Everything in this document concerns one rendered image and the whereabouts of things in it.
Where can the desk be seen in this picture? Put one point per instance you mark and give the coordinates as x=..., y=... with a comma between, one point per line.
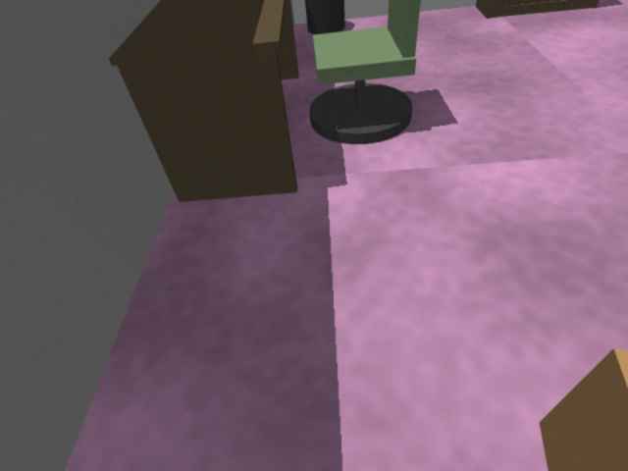
x=205, y=77

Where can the bookshelf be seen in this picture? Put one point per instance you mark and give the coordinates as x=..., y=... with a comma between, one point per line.
x=502, y=8

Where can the office chair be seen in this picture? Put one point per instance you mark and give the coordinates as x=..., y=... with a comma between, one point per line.
x=363, y=113

